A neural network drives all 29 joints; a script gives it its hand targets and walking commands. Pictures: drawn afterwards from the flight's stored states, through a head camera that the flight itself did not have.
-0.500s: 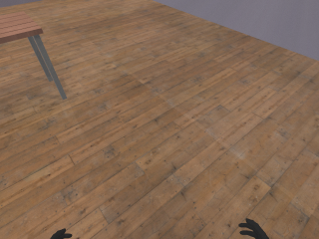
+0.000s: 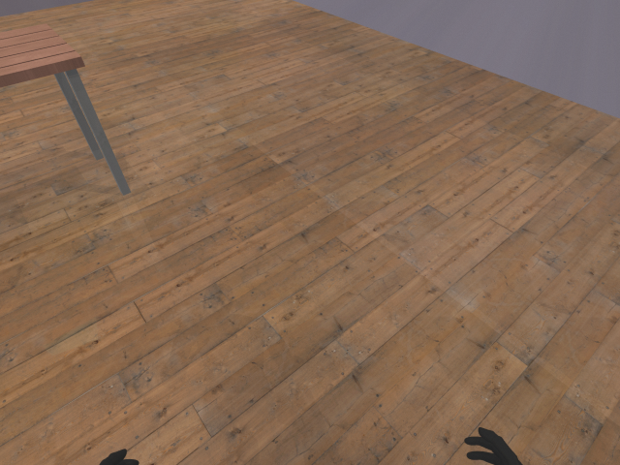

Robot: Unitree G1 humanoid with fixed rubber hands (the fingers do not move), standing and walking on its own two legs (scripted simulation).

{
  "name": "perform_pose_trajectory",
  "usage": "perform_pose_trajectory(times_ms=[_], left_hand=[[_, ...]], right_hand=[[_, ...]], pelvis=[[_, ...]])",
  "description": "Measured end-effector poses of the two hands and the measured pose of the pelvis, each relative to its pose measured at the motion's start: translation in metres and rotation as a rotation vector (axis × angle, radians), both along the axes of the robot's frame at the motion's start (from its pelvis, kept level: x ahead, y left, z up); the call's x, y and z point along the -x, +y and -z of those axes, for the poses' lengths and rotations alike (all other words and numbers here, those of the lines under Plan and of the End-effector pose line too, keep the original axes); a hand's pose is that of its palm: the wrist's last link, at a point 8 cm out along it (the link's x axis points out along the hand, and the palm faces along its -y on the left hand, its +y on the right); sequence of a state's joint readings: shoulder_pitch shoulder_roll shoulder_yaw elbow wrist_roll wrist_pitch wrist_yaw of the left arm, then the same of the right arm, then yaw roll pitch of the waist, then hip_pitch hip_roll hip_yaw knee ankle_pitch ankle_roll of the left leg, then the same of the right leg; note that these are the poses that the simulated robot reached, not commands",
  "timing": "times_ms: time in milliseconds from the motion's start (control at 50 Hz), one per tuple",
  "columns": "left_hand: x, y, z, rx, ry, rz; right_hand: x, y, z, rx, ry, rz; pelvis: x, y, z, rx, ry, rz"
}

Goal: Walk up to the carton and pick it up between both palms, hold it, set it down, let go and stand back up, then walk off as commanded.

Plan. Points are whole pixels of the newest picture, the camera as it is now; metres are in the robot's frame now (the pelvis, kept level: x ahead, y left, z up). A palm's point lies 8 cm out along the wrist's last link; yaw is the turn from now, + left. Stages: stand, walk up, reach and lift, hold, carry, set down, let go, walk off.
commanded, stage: stand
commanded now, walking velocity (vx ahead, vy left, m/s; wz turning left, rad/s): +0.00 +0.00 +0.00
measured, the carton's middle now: out of the picture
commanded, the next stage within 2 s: walk up in 1.22 s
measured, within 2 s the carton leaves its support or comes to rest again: neither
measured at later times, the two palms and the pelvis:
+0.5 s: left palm out of the picture +0.11 +0.29 -0.09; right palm out of the picture +0.13 -0.25 -0.10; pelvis +0.00 +0.00 +0.00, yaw +0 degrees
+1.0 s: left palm out of the picture +0.11 +0.29 -0.09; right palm out of the picture +0.13 -0.25 -0.10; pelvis +0.00 +0.00 +0.00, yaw +0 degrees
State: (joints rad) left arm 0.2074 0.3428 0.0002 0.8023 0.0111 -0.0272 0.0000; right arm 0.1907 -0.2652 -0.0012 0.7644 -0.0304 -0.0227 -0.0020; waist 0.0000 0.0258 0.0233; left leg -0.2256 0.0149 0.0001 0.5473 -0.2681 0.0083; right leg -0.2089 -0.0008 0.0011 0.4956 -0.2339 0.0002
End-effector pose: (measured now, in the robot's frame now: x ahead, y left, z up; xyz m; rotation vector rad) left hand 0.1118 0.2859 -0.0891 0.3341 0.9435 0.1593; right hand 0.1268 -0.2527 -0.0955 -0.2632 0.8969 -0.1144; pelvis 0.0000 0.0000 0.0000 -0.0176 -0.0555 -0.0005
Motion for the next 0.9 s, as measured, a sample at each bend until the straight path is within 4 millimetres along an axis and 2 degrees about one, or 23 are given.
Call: perform_pose_trajectory(times_ms=[900], left_hand=[[-0.0014, 0.0014, 0.0001, -0.002, 0.02, -0.005]], right_hand=[[-0.0018, -0.0001, 0.0017, -0.002, 0.023, 0.006]], pelvis=[[-0.0052, 0.0005, -0.002, 0.001, 0.006, 0.0]])
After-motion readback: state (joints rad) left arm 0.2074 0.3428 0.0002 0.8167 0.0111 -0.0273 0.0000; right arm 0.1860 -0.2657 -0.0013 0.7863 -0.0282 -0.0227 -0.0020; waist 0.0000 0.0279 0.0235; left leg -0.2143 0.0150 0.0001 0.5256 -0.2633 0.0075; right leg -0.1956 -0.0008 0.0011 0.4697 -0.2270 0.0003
